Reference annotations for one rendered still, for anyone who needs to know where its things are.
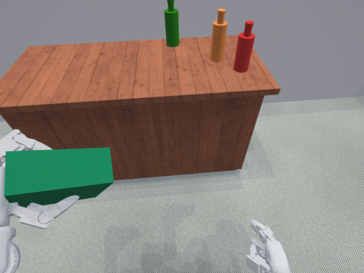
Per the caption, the robot right hand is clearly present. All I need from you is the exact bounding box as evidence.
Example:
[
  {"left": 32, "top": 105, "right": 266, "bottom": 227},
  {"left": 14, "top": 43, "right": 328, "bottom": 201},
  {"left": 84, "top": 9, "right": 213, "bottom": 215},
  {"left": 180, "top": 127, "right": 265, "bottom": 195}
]
[{"left": 247, "top": 220, "right": 291, "bottom": 273}]

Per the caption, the table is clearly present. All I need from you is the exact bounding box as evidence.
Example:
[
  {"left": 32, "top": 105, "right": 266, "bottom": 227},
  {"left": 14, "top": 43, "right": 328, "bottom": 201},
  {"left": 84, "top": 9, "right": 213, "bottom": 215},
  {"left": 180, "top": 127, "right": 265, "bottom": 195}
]
[{"left": 0, "top": 35, "right": 280, "bottom": 180}]

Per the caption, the sponge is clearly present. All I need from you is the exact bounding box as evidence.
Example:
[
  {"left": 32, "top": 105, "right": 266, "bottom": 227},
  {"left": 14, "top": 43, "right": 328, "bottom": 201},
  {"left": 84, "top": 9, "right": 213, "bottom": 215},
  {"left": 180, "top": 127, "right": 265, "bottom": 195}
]
[{"left": 4, "top": 147, "right": 114, "bottom": 208}]

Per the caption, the robot left forearm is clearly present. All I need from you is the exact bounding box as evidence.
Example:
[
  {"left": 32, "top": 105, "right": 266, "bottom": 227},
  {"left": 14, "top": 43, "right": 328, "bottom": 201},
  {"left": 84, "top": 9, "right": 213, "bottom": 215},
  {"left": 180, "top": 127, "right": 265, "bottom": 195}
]
[{"left": 0, "top": 226, "right": 20, "bottom": 273}]

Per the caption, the robot left hand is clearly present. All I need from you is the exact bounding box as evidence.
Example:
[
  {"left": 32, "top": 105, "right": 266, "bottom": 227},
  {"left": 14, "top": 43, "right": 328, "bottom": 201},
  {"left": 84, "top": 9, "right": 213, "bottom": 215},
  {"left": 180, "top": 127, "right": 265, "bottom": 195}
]
[{"left": 0, "top": 129, "right": 80, "bottom": 229}]

